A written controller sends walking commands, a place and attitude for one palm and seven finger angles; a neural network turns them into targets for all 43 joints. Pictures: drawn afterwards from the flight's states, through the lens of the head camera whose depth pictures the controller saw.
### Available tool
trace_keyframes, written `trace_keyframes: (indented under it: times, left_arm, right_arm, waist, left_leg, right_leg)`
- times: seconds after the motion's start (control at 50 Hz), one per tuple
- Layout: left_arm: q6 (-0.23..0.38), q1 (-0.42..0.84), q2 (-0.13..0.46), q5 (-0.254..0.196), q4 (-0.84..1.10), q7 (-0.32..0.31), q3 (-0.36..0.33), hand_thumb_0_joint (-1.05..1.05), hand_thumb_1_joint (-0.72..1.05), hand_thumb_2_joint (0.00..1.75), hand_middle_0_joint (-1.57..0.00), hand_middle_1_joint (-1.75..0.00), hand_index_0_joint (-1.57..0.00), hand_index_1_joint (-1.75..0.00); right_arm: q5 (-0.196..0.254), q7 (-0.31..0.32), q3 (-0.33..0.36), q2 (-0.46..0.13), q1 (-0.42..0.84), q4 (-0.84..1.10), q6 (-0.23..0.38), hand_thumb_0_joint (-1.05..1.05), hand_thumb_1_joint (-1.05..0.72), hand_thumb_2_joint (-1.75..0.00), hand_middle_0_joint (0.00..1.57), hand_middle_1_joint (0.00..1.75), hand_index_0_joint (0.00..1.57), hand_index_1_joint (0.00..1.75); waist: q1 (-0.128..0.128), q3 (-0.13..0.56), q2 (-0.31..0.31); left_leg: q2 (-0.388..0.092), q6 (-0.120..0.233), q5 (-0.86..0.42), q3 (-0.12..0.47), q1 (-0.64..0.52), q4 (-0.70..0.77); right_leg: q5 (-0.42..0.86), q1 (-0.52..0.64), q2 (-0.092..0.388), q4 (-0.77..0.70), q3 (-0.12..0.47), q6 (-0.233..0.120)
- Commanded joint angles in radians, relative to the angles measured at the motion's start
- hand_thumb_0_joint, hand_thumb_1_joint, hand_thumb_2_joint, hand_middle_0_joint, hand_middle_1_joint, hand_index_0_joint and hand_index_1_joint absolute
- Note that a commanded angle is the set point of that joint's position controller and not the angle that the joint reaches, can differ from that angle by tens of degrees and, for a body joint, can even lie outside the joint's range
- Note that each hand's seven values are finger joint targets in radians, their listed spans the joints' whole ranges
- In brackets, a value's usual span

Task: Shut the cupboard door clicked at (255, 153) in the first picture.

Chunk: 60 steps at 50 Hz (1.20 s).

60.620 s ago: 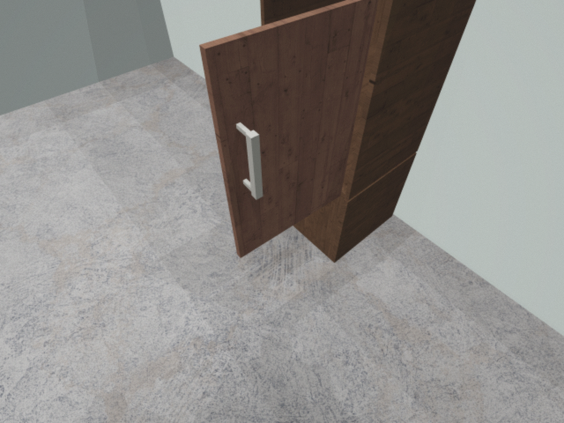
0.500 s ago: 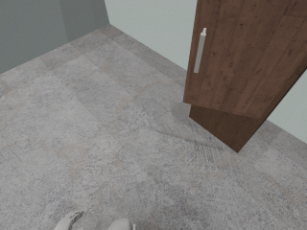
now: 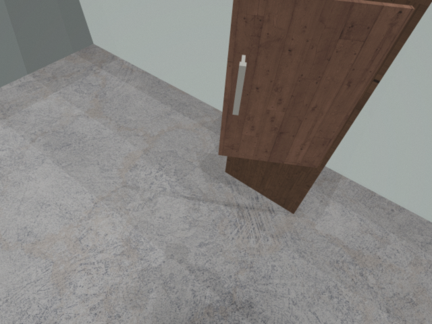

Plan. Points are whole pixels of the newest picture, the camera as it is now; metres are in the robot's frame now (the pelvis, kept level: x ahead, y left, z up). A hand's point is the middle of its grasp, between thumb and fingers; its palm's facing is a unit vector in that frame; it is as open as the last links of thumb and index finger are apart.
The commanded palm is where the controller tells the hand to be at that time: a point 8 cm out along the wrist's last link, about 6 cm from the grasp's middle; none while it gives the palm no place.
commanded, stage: take the last steps up to it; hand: left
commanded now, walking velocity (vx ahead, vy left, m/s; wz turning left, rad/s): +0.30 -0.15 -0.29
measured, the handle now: (239, 86) +0.72 -0.03 +0.01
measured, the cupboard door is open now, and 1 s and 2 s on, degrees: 29 29 29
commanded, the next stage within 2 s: come to a stop and stand still in 0.72 s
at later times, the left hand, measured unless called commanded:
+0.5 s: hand out of the picture +0.13 +0.17 -0.20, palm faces -0.10 -0.99 -0.13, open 7.4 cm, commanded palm none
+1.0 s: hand (207, 228) +0.36 +0.04 -0.17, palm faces -0.14 -0.97 -0.20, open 7.3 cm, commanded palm none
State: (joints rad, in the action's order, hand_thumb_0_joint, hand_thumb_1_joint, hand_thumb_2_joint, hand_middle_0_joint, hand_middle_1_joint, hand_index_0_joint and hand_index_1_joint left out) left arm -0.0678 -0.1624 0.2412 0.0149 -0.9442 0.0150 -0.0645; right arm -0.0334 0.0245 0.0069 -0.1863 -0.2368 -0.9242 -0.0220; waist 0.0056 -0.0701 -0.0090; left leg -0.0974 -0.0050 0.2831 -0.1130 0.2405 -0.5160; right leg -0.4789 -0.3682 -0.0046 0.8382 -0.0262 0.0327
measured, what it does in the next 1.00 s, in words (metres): walks ahead: right foot, then left foot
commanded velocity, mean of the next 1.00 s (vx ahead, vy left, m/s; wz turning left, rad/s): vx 0.13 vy -0.05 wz -0.08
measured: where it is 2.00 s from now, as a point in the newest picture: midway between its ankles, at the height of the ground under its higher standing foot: (237, 323)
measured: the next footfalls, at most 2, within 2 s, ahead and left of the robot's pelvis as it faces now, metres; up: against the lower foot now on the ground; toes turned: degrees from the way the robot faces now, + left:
right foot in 0.10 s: +0.03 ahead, -0.13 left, +0.00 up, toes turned -4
left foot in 0.40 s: +0.15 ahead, +0.08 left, +0.00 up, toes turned +3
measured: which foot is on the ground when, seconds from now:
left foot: down 0.00-0.10, up 0.12-0.38, down 0.40-0.82, up 0.84-1.00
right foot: up 0.00-0.08, down 0.10-0.40, up 0.42-0.80, down 0.82-1.00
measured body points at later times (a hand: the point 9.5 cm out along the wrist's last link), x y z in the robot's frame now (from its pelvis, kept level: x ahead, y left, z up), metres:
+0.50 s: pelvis +0.11 -0.02 -0.01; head +0.14 +0.02 +0.44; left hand +0.13 +0.22 -0.18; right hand +0.12 -0.27 -0.13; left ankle +0.11 +0.08 -0.74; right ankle +0.01 -0.13 -0.67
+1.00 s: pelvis +0.24 -0.12 +0.00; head +0.28 -0.13 +0.44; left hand +0.37 +0.09 -0.15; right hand +0.19 -0.35 -0.16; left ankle +0.21 +0.01 -0.69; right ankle +0.27 -0.23 -0.74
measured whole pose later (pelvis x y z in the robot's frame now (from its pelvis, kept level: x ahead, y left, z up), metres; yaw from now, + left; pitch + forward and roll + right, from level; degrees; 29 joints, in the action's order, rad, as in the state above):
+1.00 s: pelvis +0.24 -0.12 +0.00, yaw -7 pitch +0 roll +0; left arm 0.03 -0.12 0.15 0.02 -1.02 -0.03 -0.02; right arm 0.00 0.03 0.03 -0.19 -0.29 -1.06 -0.03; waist 0.05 -0.08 0.03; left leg -0.05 -0.04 0.50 -0.05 0.37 -0.94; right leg -0.20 -0.30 0.02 0.50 -0.11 -0.03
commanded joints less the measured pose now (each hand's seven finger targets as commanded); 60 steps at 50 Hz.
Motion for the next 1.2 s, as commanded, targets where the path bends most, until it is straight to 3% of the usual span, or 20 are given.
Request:
trace_keyframes:
  times: [0.0, 0.04, 0.06, 0.08, 0.1, 0.18, 0.28, 0.34, 0.38, 0.4, 0.46, 0.54, 0.68, 0.76, 0.78, 0.8, 0.84, 0.9, 1.1, 1.18]
  left_arm:
    - [0.026, -0.048, 0.04, 0.003, 0.05, 0.007, -0.007, 0.0, 0.9, 0.9, -0.2, -0.3, -0.2, -0.3]
    - [0.032, -0.12, 0.093, 0.014, 0.025, 0.013, -0.026, 0.0, 0.9, 0.9, -0.2, -0.3, -0.2, -0.3]
    - [0.044, -0.16, 0.177, 0.023, 0.011, 0.006, -0.04, 0.0, 0.9, 0.9, -0.2, -0.3, -0.2, -0.3]
    - [0.044, -0.196, 0.233, 0.013, 0.008, -0.001, -0.049, 0.0, 0.9, 0.9, -0.2, -0.3, -0.2, -0.3]
    - [0.059, -0.186, 0.197, 0.011, 0.005, -0.011, -0.047, 0.0, 0.9, 0.9, -0.2, -0.3, -0.2, -0.3]
    - [0.085, -0.069, 0.116, 0.013, 0.019, -0.017, -0.021, 0.0, 0.9, 0.9, -0.2, -0.3, -0.2, -0.3]
    - [0.093, -0.109, 0.139, 0.017, -0.024, -0.009, -0.025, 0.0, 0.9, 0.9, -0.2, -0.3, -0.2, -0.3]
    - [0.085, -0.074, 0.118, 0.001, -0.036, -0.002, -0.025, 0.0, 0.9, 0.9, -0.2, -0.3, -0.2, -0.3]
    - [0.082, -0.101, 0.017, -0.002, 0.006, 0.013, -0.001, 0.0, 0.9, 0.9, -0.2, -0.3, -0.2, -0.3]
    - [0.075, -0.022, 0.073, 0.017, 0.026, 0.013, -0.006, 0.0, 0.9, 0.9, -0.2, -0.3, -0.2, -0.3]
    - [0.073, -0.006, 0.052, 0.02, -0.004, 0.028, -0.014, 0.0, 0.9, 0.9, -0.2, -0.3, -0.2, -0.3]
    - [0.051, -0.019, 0.005, 0.015, -0.018, 0.033, 0.0, 0.0, 0.9, 0.9, -0.2, -0.3, -0.2, -0.3]
    - [0.059, 0.091, 0.001, 0.012, 0.017, 0.029, 0.014, 0.0, 0.9, 0.9, -0.2, -0.3, -0.2, -0.3]
    - [0.087, -0.097, 0.063, 0.012, -0.044, 0.015, -0.001, 0.0, 0.9, 0.9, -0.2, -0.3, -0.2, -0.3]
    - [0.102, -0.231, 0.127, 0.017, -0.086, 0.003, -0.019, 0.0, 0.9, 0.9, -0.2, -0.3, -0.2, -0.3]
    - [0.11, -0.328, 0.208, 0.014, -0.116, -0.011, -0.035, 0.0, 0.9, 0.9, -0.2, -0.3, -0.2, -0.3]
    - [0.114, -0.174, 0.161, 0.001, -0.082, -0.03, -0.011, 0.0, 0.9, 0.9, -0.2, -0.3, -0.2, -0.3]
    - [0.106, -0.007, 0.072, 0.009, -0.037, -0.05, 0.016, 0.0, 0.9, 0.9, -0.2, -0.3, -0.2, -0.3]
    - [0.068, -0.026, 0.115, 0.016, -0.021, -0.063, -0.023, 0.0, 0.9, 0.9, -0.2, -0.3, -0.2, -0.3]
    - [0.051, -0.024, 0.1, 0.007, -0.01, -0.058, -0.016, 0.0, 0.9, 0.9, -0.2, -0.3, -0.2, -0.3]
  right_arm:
    - [0.004, 0.012, 0.073, -0.234, -0.037, 0.019, 0.008, 0.0, -0.9, -0.9, 0.2, 0.3, 0.2, 0.3]
    - [0.01, 0.005, 0.076, -0.214, -0.013, 0.022, 0.005, 0.0, -0.9, -0.9, 0.2, 0.3, 0.2, 0.3]
    - [0.019, -0.003, 0.063, -0.146, 0.007, 0.044, 0.006, 0.0, -0.9, -0.9, 0.2, 0.3, 0.2, 0.3]
    - [0.013, -0.01, 0.054, -0.136, 0.109, 0.091, 0.004, 0.0, -0.9, -0.9, 0.2, 0.3, 0.2, 0.3]
    - [0.011, -0.007, 0.06, -0.157, 0.14, 0.09, 0.007, 0.0, -0.9, -0.9, 0.2, 0.3, 0.2, 0.3]
    - [0.001, -0.025, 0.063, -0.134, 0.045, 0.028, 0.02, 0.0, -0.9, -0.9, 0.2, 0.3, 0.2, 0.3]
    - [0.006, -0.025, 0.053, -0.101, 0.03, 0.032, 0.042, 0.0, -0.9, -0.9, 0.2, 0.3, 0.2, 0.3]
    - [0.003, -0.008, 0.054, -0.129, -0.131, -0.026, 0.066, 0.0, -0.9, -0.9, 0.2, 0.3, 0.2, 0.3]
    - [-0.02, 0.013, 0.091, -0.318, -0.332, -0.07, 0.076, 0.0, -0.9, -0.9, 0.2, 0.3, 0.2, 0.3]
    - [-0.014, 0.025, 0.085, -0.308, -0.345, -0.08, 0.068, 0.0, -0.9, -0.9, 0.2, 0.3, 0.2, 0.3]
    - [-0.005, 0.029, 0.047, -0.187, -0.199, -0.048, 0.082, 0.0, -0.9, -0.9, 0.2, 0.3, 0.2, 0.3]
    - [0.0, 0.024, 0.047, -0.169, -0.205, -0.073, 0.089, 0.0, -0.9, -0.9, 0.2, 0.3, 0.2, 0.3]
    - [-0.005, 0.005, 0.063, -0.167, -0.209, -0.094, 0.068, 0.0, -0.9, -0.9, 0.2, 0.3, 0.2, 0.3]
    - [0.008, -0.002, 0.069, -0.158, -0.19, -0.107, 0.054, 0.0, -0.9, -0.9, 0.2, 0.3, 0.2, 0.3]
    - [0.018, -0.012, 0.06, -0.118, -0.189, -0.103, 0.059, 0.0, -0.9, -0.9, 0.2, 0.3, 0.2, 0.3]
    - [0.03, -0.011, 0.044, -0.04, -0.193, -0.075, 0.057, 0.0, -0.9, -0.9, 0.2, 0.3, 0.2, 0.3]
    - [0.032, 0.003, 0.044, -0.053, -0.177, -0.084, 0.036, 0.0, -0.9, -0.9, 0.2, 0.3, 0.2, 0.3]
    - [0.031, 0.006, 0.026, -0.022, -0.193, -0.127, 0.013, 0.0, -0.9, -0.9, 0.2, 0.3, 0.2, 0.3]
    - [0.028, -0.007, 0.057, -0.066, -0.034, -0.04, -0.031, 0.0, -0.9, -0.9, 0.2, 0.3, 0.2, 0.3]
    - [0.022, -0.012, 0.057, -0.094, -0.072, -0.038, -0.014, 0.0, -0.9, -0.9, 0.2, 0.3, 0.2, 0.3]
  waist:
    - [0.002, 0.13, 0.189]
    - [-0.04, 0.102, 0.054]
    - [-0.064, 0.08, -0.2]
    - [-0.112, 0.011, -0.263]
    - [-0.092, -0.018, -0.254]
    - [0.007, 0.006, -0.128]
    - [0.0, 0.035, -0.105]
    - [0.075, 0.071, -0.057]
    - [0.129, 0.14, 0.364]
    - [0.144, 0.104, 0.254]
    - [0.054, -0.007, 0.131]
    - [0.028, 0.02, 0.166]
    - [0.044, -0.032, 0.192]
    - [-0.048, 0.066, 0.085]
    - [-0.107, 0.161, -0.043]
    - [-0.121, 0.234, -0.277]
    - [-0.051, 0.173, -0.223]
    - [0.026, 0.135, -0.106]
    - [-0.002, 0.116, -0.129]
    - [0.026, 0.119, -0.058]
  left_leg:
    - [-0.216, 0.113, -0.289, 0.131, -0.061, 0.097]
    - [-0.145, 0.047, 0.119, 0.077, 0.136, -0.002]
    - [-0.008, -0.016, 0.322, -0.039, 0.34, -0.209]
    - [0.047, -0.03, 0.39, -0.001, 0.429, -0.442]
    - [0.023, -0.023, 0.295, 0.09, 0.484, -0.555]
    - [-0.01, -0.04, 0.128, 0.067, 0.347, -0.531]
    - [0.019, -0.037, 0.107, 0.012, 0.222, -0.219]
    - [0.039, -0.033, -0.074, -0.011, -0.095, 0.051]
    - [-0.402, 0.132, 0.096, 0.596, -0.402, 0.275]
    - [-0.438, 0.166, 0.038, 0.643, -0.352, 0.301]
    - [-0.332, 0.131, -0.235, 0.358, -0.164, 0.286]
    - [-0.234, 0.105, -0.442, 0.105, -0.176, 0.262]
    - [-0.216, 0.099, -0.368, 0.04, -0.096, 0.25]
    - [-0.147, 0.043, -0.416, -0.003, -0.031, -0.013]
    - [-0.078, 0.009, -0.251, -0.056, 0.124, -0.221]
    - [0.067, -0.016, 0.348, -0.054, 0.283, -0.503]
    - [0.019, -0.014, 0.325, 0.103, 0.256, -0.662]
    - [-0.006, -0.032, 0.227, 0.115, 0.119, -0.484]
    - [0.068, -0.043, 0.147, 0.106, 0.12, -0.296]
    - [0.026, -0.008, -0.166, 0.127, -0.107, 0.065]
  right_leg:
    - [0.134, 0.149, -0.018, -0.239, -0.066, -0.018]
    - [0.124, 0.33, 0.03, -0.452, 0.019, -0.051]
    - [-0.048, 0.424, 0.224, -0.601, 0.306, -0.141]
    - [-0.141, 0.325, 0.356, -0.707, 0.487, -0.247]
    - [-0.125, 0.298, 0.335, -0.716, 0.529, -0.286]
    - [0.117, 0.202, 0.221, -0.642, 0.24, -0.248]
    - [0.226, 0.232, 0.212, -0.596, 0.22, -0.254]
    - [0.227, 0.104, 0.136, -0.415, 0.156, -0.186]
    - [-0.091, -0.284, -0.042, 0.119, -0.016, -0.071]
    - [-0.073, -0.336, -0.003, 0.293, 0.078, -0.071]
    - [0.125, -0.312, 0.075, 0.383, 0.082, -0.043]
    - [0.211, -0.253, 0.072, 0.228, 0.026, -0.021]
    - [0.293, -0.096, 0.06, -0.132, -0.061, -0.03]
    - [0.358, 0.279, 0.008, -0.354, -0.087, -0.059]
    - [0.411, 0.498, 0.141, -0.385, 0.054, -0.103]
    - [0.588, 0.603, 0.38, -0.468, 0.339, -0.201]
    - [0.74, 0.365, 0.401, -0.533, 0.34, -0.238]
    - [1.01, 0.185, 0.324, -0.471, 0.11, -0.213]
    - [0.906, 0.183, 0.348, -0.46, 0.137, -0.246]
    - [0.523, 0.05, 0.248, -0.358, 0.089, -0.134]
